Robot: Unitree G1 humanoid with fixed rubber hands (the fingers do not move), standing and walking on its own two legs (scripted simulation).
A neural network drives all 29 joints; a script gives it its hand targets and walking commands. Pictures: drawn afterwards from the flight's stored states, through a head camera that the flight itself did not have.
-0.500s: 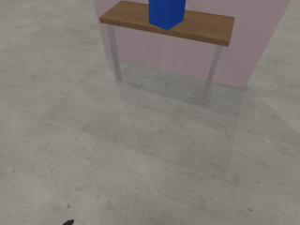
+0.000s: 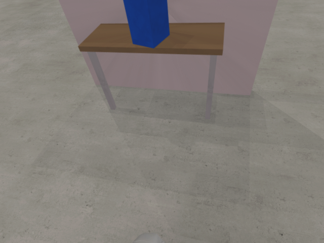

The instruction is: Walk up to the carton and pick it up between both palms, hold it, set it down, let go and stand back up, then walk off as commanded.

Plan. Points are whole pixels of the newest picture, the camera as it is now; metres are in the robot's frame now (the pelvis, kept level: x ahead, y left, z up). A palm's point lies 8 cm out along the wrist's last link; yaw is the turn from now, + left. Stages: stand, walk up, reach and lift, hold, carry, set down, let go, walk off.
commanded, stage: walk up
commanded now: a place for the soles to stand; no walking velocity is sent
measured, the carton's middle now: (148, 18) +1.32 +0.21 +0.01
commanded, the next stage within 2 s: none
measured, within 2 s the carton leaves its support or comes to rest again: neither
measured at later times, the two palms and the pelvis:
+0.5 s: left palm (60, 180) +0.30 +0.41 -0.11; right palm (263, 203) +0.25 -0.22 -0.10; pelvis +0.19 +0.10 -0.02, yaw -6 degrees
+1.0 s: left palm (54, 141) +0.47 +0.51 -0.11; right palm (231, 152) +0.42 -0.17 -0.12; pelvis +0.39 +0.17 -0.03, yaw -7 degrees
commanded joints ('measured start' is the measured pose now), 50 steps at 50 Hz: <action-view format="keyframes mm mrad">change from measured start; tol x32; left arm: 1 -15 312 74 -125 -7 -44 21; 31 247 415 133 -81 6 -22 38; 50 -119 198 12 -209 -12 -25 39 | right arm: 1 -164 -169 -32 -159 6 -39 2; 9 -199 -162 -44 -202 4 -52 21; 13 282 -317 -115 -132 -1 -65 -8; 29 -89 -190 -56 -330 4 -47 -2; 50 332 -345 -115 -117 1 -61 -18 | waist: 1 8 -229 129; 10 -85 -225 92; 14 -164 254 -151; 27 -48 47 -16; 31 155 -521 -62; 46 -21 -330 43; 50 -222 310 -48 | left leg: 1 -233 77 -30 -127 49 -13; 11 327 -6 101 -423 154 58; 13 599 157 -290 -651 -199 189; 14 521 360 -669 -870 -247 259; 28 -105 263 -148 -777 -404 219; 31 -522 -56 177 -48 -273 22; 44 -204 79 8 -229 -15 -3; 49 465 -37 87 -403 -30 44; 50 453 183 -424 -735 -393 127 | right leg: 1 4 -297 312 -291 190 -195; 10 -156 -295 184 -156 355 -149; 12 -311 -171 56 336 469 -88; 15 -520 -42 100 867 -168 -54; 29 80 -85 -13 81 81 -63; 32 174 -482 835 -368 -612 -211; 47 -276 -333 169 -51 -43 -184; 50 -702 -27 -122 693 -84 -36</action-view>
